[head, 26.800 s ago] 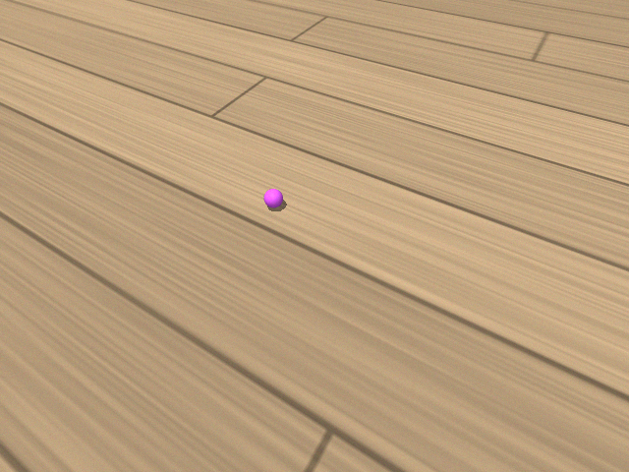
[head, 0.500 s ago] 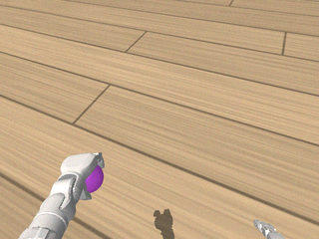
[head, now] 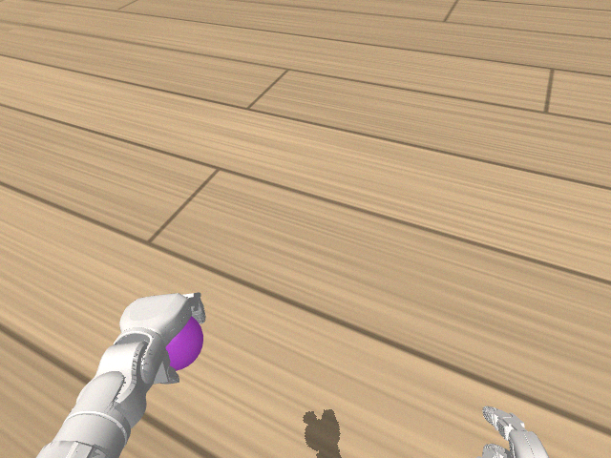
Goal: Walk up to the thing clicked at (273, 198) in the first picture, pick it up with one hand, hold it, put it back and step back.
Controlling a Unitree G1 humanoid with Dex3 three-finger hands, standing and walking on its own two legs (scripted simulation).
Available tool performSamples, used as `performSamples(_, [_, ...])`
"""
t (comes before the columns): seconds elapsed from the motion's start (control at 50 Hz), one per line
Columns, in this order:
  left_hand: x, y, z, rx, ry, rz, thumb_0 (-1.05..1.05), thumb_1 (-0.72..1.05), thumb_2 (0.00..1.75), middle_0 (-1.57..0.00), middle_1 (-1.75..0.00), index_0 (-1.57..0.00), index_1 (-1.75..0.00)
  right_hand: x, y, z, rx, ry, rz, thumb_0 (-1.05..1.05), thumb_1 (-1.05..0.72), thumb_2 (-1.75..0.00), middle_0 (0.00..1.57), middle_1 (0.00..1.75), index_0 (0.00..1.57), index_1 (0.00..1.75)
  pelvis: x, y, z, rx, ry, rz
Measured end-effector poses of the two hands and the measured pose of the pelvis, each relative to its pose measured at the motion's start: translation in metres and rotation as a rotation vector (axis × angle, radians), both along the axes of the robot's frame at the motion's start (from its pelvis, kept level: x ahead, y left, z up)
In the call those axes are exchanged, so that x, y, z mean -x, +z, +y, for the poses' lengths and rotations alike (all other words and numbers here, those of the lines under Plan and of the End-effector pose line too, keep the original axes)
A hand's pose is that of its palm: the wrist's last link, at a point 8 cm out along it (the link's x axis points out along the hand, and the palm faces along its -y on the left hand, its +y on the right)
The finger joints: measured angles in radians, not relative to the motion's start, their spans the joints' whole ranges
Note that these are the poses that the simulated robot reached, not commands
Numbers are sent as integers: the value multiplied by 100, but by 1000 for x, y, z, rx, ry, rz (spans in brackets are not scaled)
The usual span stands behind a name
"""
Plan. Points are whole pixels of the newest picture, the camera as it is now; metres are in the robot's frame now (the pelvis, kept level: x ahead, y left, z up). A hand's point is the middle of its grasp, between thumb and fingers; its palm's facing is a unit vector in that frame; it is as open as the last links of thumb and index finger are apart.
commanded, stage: hold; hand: left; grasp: from above
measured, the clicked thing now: (173, 340) +0.31 +0.22 -0.05
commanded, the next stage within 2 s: crouch in 0.84 s
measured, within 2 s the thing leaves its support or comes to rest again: neither
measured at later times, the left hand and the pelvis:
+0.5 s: hand (168, 342) +0.30 +0.22 -0.02, palm faces -0.44 -0.06 -0.89, open 10.7 cm; pelvis +0.00 +0.00 +0.00, yaw +0 degrees
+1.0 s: hand (166, 338) +0.30 +0.22 -0.02, palm faces -0.44 -0.07 -0.89, open 10.7 cm; pelvis +0.01 +0.00 +0.01, yaw +0 degrees
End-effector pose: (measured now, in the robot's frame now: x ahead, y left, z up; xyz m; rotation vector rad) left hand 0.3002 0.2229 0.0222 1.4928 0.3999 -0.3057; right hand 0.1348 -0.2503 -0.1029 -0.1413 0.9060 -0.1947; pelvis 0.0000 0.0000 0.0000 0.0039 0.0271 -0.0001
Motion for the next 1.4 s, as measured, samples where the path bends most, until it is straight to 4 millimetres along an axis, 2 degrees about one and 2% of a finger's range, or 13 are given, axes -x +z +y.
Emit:
performSamples(0.36, [-1,13,-2,5,-11,0,0,-10,73,-50,-89,-51,-84,-7,3,4,-10,4,-16,2,-91,-90,20,30,20,30,-1,4,0,-2,-3,-13])
performSamples(1.06, [-9,10,2,5,-7,6,1,-9,72,-48,-91,-50,-85,-19,6,5,-12,-6,8,1,-90,-90,20,30,20,30,-14,7,2,-1,0,-8])
performSamples(1.14, [-6,-1,3,2,-3,19,1,-9,72,-48,-91,-49,-85,-20,6,5,-10,-3,11,1,-90,-90,20,30,21,30,-13,6,1,-2,3,0])
performSamples(1.22, [-2,-22,5,-3,-5,36,1,-9,72,-48,-91,-49,-85,-16,3,2,5,6,33,1,-90,-90,20,30,21,30,-10,2,0,-1,10,24])
performSamples(1.32, [-3,-60,10,-29,-15,43,1,-9,72,-48,-92,-49,-86,-2,-12,-6,44,23,91,1,-90,-90,20,30,21,30,0,-13,-2,6,21,98])
performSamples(1.4, [-12,-98,15,-62,-35,22,0,-9,72,-47,-92,-49,-86,17,-38,-17,82,25,146,1,-90,-90,20,30,21,30,9,-40,-1,17,26,193])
